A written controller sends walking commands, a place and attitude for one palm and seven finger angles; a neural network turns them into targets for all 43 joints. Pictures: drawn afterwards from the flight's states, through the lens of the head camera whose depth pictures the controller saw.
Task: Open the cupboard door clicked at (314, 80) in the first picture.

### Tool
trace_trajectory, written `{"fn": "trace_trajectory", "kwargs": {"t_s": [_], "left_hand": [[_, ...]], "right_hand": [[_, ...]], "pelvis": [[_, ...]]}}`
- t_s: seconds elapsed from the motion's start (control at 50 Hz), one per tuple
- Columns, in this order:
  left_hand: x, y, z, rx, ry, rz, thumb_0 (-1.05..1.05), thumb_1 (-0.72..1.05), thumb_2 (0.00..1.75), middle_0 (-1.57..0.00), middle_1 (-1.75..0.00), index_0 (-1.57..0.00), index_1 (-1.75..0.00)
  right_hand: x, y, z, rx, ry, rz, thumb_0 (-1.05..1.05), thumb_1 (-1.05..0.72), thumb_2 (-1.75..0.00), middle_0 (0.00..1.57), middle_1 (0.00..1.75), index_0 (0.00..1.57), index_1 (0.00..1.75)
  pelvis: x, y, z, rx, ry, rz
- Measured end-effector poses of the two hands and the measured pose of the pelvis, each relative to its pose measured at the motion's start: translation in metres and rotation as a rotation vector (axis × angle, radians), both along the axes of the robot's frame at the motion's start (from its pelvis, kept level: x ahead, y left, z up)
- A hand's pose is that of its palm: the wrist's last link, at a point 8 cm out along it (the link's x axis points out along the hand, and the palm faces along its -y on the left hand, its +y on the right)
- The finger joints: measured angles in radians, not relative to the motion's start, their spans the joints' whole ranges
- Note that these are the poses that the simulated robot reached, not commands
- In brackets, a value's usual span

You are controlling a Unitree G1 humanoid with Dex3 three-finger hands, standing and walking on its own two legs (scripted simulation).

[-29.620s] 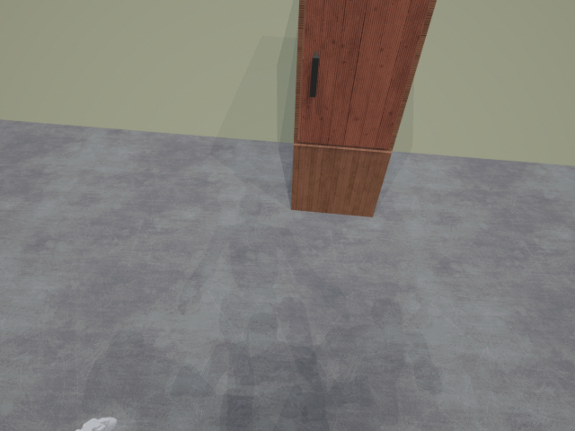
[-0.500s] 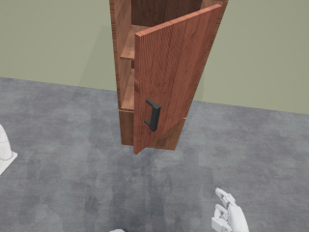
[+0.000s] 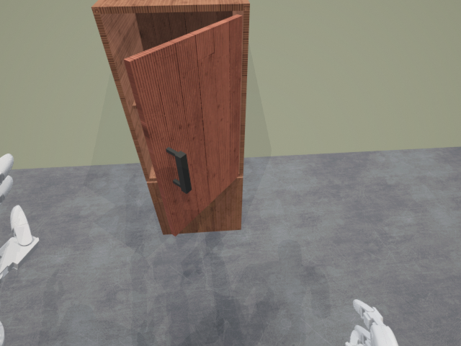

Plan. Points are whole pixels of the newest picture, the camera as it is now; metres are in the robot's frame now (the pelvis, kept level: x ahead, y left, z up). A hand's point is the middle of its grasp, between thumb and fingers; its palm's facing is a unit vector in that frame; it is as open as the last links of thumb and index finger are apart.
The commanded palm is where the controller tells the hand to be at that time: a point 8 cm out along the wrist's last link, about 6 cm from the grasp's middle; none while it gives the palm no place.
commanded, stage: stop stepping back and stand still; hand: left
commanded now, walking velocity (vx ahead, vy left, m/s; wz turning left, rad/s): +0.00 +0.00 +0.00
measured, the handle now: (178, 170) +0.56 +0.13 -0.04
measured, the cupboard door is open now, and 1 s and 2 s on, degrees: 48 48 48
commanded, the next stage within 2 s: let the arm hang, fingers relaxed in 0.34 s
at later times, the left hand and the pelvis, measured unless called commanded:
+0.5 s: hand (53, 259) +0.22 +0.25 +0.12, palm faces +0.23 -0.83 -0.50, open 7.4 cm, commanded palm none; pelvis +0.00 +0.01 +0.01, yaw +0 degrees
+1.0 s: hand out of the picture -0.12 +0.21 -0.15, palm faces +0.06 -0.98 -0.19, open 7.3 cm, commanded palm none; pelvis -0.04 +0.04 +0.02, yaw +2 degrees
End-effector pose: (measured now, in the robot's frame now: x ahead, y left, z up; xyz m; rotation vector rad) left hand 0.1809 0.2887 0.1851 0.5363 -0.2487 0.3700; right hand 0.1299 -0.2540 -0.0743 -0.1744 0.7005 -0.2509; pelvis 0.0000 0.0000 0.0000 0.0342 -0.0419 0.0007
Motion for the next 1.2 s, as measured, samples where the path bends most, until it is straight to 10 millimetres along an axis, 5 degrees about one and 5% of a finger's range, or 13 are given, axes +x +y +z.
{"fn": "trace_trajectory", "kwargs": {"t_s": [0.08,0.18,0.3,0.44,0.48,0.54,0.6,0.66,0.76,0.86,0.96,1.06,1.2], "left_hand": [[-0.020,-0.017,0.012,0.038,0.026,-0.035,0.02,0.89,0.90,-0.21,-0.30,-0.22,-0.30],[-0.022,-0.007,0.026,0.099,0.027,0.028,0.02,0.89,0.90,-0.22,-0.30,-0.22,-0.30],[-0.003,0.012,0.004,0.017,0.051,0.098,0.01,0.89,0.90,-0.21,-0.30,-0.21,-0.30],[0.001,-0.005,-0.001,-0.011,0.073,-0.031,0.02,0.89,0.90,-0.21,-0.30,-0.21,-0.30],[0.005,-0.003,-0.019,0.000,0.137,-0.077,0.02,0.89,0.90,-0.21,-0.30,-0.21,-0.30],[0.009,0.008,-0.095,-0.103,0.452,-0.055,0.01,0.90,0.90,-0.21,-0.30,-0.21,-0.30],[-0.019,0.008,-0.182,-0.244,0.803,0.008,0.01,0.90,0.90,-0.20,-0.30,-0.20,-0.30],[-0.069,-0.005,-0.250,-0.379,1.081,0.053,0.01,0.91,0.90,-0.20,-0.30,-0.20,-0.30],[-0.165,-0.039,-0.314,-0.571,1.412,0.120,0.02,0.92,0.90,-0.20,-0.30,-0.20,-0.30],[-0.245,-0.039,-0.324,-0.649,1.605,0.229,0.01,0.96,0.90,-0.20,-0.30,-0.21,-0.30],[-0.293,-0.031,-0.314,-0.660,1.705,0.319,0.01,0.94,0.90,-0.20,-0.30,-0.20,-0.30],[-0.307,-0.021,-0.305,-0.634,1.722,0.366,0.01,0.92,0.90,-0.20,-0.30,-0.20,-0.30],[-0.286,-0.019,-0.305,-0.611,1.664,0.345,0.01,0.92,0.90,-0.20,-0.30,-0.20,-0.30]], "right_hand": [[-0.011,0.002,-0.003,0.028,0.083,0.026,0.02,-0.91,-0.90,0.20,0.30,0.20,0.30],[-0.013,0.005,-0.005,0.031,0.149,0.048,0.02,-0.90,-0.90,0.20,0.30,0.20,0.30],[0.010,0.011,-0.012,0.025,0.140,0.062,0.02,-0.90,-0.90,0.20,0.30,0.20,0.30],[0.037,0.022,0.020,0.005,0.003,0.077,0.02,-0.91,-0.90,0.20,0.30,0.20,0.30],[0.042,0.023,0.019,0.007,-0.006,0.126,0.02,-0.90,-0.90,0.20,0.30,0.20,0.30],[0.041,0.019,0.004,0.003,0.042,0.162,0.01,-0.90,-0.90,0.20,0.30,0.20,0.30],[0.023,0.017,-0.010,-0.001,0.121,0.150,0.01,-0.90,-0.90,0.20,0.30,0.20,0.30],[-0.010,0.017,-0.019,-0.014,0.237,0.137,0.01,-0.91,-0.90,0.20,0.30,0.20,0.30],[-0.080,0.021,-0.025,-0.034,0.480,0.106,0.01,-0.91,-0.90,0.20,0.30,0.20,0.30],[-0.139,0.035,-0.032,-0.011,0.670,0.068,0.01,-0.91,-0.90,0.20,0.30,0.20,0.30],[-0.175,0.056,-0.043,0.048,0.754,0.045,0.01,-0.91,-0.90,0.20,0.30,0.20,0.30],[-0.190,0.078,-0.054,0.114,0.764,0.035,0.01,-0.91,-0.90,0.20,0.30,0.20,0.30],[-0.193,0.096,-0.060,0.169,0.742,0.024,0.01,-0.91,-0.90,0.20,0.30,0.20,0.30]], "pelvis": [[0.001,-0.008,0.010,-0.002,0.034,-0.014],[0.008,-0.011,0.019,0.008,0.059,-0.023],[0.011,-0.003,0.013,-0.016,0.051,-0.010],[0.005,0.001,0.014,-0.026,0.045,-0.025],[0.000,0.005,0.014,-0.031,0.056,-0.010],[-0.008,0.016,0.009,-0.038,0.065,0.001],[-0.015,0.022,0.008,-0.036,0.058,0.009],[-0.022,0.023,0.008,-0.030,0.043,0.013],[-0.031,0.022,0.013,-0.037,0.020,0.021],[-0.038,0.026,0.017,-0.052,0.010,0.032],[-0.043,0.035,0.019,-0.055,0.007,0.033],[-0.046,0.041,0.019,-0.050,0.008,0.027],[-0.047,0.043,0.019,-0.042,0.013,0.017]]}}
